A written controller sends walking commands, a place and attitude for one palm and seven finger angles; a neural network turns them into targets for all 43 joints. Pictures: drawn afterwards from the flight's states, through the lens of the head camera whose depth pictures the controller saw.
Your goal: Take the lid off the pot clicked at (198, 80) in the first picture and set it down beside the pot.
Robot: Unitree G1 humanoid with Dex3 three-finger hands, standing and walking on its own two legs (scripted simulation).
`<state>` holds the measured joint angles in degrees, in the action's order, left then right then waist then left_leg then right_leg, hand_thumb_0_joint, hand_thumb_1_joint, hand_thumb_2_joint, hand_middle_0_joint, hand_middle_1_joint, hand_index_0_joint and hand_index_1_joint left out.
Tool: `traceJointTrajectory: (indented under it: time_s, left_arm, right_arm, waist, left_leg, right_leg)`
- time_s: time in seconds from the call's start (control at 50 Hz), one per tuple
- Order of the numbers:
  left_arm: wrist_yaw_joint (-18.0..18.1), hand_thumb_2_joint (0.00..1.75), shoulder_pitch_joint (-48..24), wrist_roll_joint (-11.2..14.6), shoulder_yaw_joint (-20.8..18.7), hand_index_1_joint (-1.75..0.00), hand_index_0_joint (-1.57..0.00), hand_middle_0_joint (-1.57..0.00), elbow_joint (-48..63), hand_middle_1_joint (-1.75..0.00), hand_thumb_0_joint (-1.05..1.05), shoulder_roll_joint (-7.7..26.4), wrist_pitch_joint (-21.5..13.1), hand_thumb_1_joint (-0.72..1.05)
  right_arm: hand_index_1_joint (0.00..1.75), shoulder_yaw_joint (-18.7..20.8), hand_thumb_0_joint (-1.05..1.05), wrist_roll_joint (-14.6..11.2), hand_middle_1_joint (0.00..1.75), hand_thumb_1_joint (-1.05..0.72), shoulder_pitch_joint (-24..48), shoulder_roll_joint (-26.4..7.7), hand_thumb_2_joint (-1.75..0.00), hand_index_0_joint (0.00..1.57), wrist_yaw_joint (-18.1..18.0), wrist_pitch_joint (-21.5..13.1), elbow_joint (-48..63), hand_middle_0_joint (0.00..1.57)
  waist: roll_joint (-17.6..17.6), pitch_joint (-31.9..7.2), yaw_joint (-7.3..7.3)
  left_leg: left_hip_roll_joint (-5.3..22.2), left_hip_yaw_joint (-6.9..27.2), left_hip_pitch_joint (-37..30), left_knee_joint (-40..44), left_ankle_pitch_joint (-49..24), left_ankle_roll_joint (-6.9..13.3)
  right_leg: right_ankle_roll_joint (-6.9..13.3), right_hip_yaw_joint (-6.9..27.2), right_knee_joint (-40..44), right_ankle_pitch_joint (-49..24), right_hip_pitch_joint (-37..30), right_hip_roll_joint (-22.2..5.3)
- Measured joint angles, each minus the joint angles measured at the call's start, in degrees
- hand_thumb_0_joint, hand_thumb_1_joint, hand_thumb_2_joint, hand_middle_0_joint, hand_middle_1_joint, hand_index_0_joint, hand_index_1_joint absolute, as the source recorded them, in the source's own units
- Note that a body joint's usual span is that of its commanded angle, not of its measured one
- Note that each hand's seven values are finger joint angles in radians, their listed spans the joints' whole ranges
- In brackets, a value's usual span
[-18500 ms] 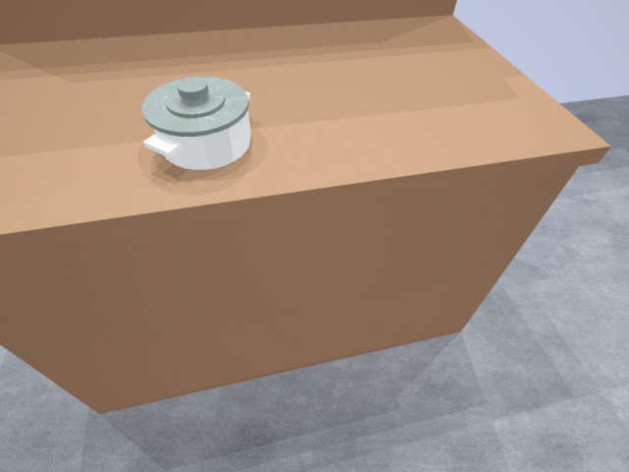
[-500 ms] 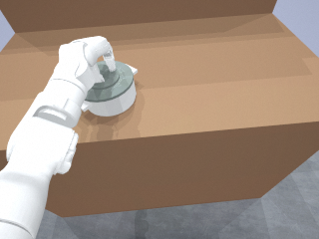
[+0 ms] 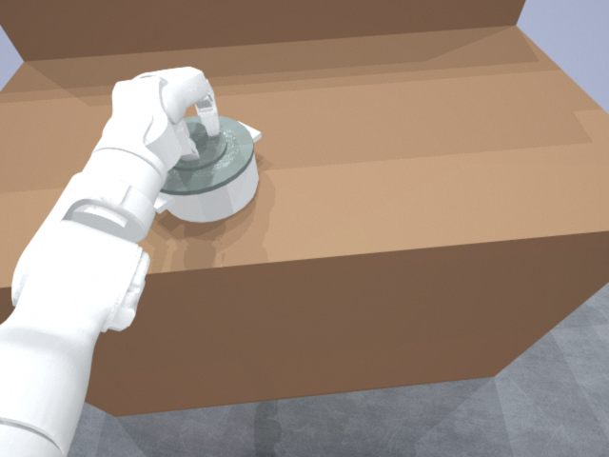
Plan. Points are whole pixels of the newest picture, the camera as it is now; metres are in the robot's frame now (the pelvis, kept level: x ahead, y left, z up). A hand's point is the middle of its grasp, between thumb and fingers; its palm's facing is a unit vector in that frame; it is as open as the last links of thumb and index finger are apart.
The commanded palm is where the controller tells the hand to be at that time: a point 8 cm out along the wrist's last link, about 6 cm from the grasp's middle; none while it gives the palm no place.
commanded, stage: close the fingers and squeeze the knob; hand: left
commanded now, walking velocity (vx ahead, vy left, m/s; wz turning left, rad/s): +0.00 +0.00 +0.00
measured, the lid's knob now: (190, 136) +0.51 +0.13 +0.16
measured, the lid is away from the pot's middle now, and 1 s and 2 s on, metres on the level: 0.01 0.01 0.01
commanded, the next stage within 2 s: lift the lid straight up in 0.34 s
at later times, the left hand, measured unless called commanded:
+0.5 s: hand (184, 136) +0.48 +0.13 +0.18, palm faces -0.37 -0.07 -0.93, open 7.5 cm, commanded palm +0.48 +0.13 +0.24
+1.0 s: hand (174, 118) +0.48 +0.13 +0.21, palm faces -0.34 -0.08 -0.94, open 7.5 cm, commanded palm +0.48 +0.14 +0.28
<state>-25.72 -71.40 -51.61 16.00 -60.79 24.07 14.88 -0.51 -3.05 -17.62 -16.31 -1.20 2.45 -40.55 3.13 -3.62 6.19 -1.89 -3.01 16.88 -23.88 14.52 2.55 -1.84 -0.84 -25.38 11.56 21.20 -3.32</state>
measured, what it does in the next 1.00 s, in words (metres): stands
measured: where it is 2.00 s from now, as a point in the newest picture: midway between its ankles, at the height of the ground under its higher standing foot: outside the picture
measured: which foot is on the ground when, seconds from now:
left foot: down 0.00-1.00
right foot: down 0.00-1.00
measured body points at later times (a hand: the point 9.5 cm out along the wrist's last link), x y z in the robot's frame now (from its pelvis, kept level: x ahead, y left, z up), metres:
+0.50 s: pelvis +0.00 +0.00 +0.00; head +0.04 -0.02 +0.45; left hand +0.50 +0.13 +0.23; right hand +0.06 -0.27 -0.14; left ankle -0.03 +0.09 -0.74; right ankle +0.01 -0.14 -0.74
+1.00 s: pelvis +0.00 +0.00 +0.00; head +0.03 -0.03 +0.45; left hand +0.50 +0.13 +0.26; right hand +0.07 -0.26 -0.13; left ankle -0.03 +0.09 -0.74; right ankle +0.01 -0.14 -0.74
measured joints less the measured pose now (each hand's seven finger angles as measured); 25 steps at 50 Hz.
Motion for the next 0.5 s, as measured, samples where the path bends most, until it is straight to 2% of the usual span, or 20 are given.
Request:
traceJointTrajectory:
  time_s: [0.12,0.26,0.5]
  left_arm:
    - [0.44,0.68,0.10,0.71,0.64,-0.96,-0.64,-0.64,-0.01,-0.97,0.00,-0.33,0.17,0.29]
    - [0.48,0.67,0.13,0.62,-0.06,-0.96,-0.64,-0.63,-0.42,-0.98,0.00,-0.60,-0.21,0.30]
    - [0.21,0.67,-1.13,0.61,1.27,-0.97,-0.63,-0.63,-1.47,-0.98,0.01,-1.22,0.58,0.30]
  right_arm:
    - [0.30,-0.18,0.01,0.05,0.30,-0.91,-0.02,0.21,-0.90,0.20,0.11,-0.41,-0.37,0.20]
    - [0.30,-0.44,0.01,0.25,0.30,-0.91,0.41,0.34,-0.90,0.20,0.09,-0.81,-0.65,0.20]
    - [0.30,-0.26,0.01,0.16,0.30,-0.91,0.85,-0.06,-0.90,0.20,0.06,-0.89,-0.90,0.20]
  waist:
    - [0.30,0.08,-0.19]
    - [0.46,-0.03,-0.40]
    - [0.08,-0.04,-0.55]
  left_leg:
    - [-0.21,0.09,-0.24,0.20,-0.11,0.09]
    - [-0.30,0.10,-0.34,0.35,-0.16,0.13]
    - [-0.26,0.41,-0.12,0.20,-0.11,0.00]
  right_leg:
    - [-0.09,-0.06,0.01,0.03,-0.20,-0.20]
    - [-0.12,-0.04,-0.06,0.10,-0.20,-0.29]
    - [0.00,-0.33,-0.23,0.26,-0.08,-0.27]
